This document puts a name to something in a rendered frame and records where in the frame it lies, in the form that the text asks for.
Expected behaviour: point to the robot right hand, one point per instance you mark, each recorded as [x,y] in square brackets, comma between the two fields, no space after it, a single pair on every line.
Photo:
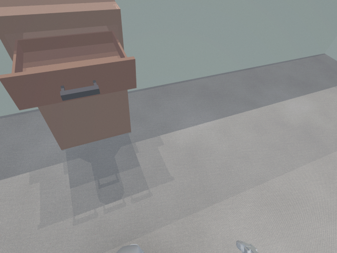
[245,248]

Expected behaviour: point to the drawer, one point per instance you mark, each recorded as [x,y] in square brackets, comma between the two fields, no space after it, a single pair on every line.
[42,65]

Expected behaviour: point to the cabinet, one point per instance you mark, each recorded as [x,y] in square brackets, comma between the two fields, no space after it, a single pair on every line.
[80,121]

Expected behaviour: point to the handle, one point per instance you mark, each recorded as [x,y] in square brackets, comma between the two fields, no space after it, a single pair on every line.
[79,92]

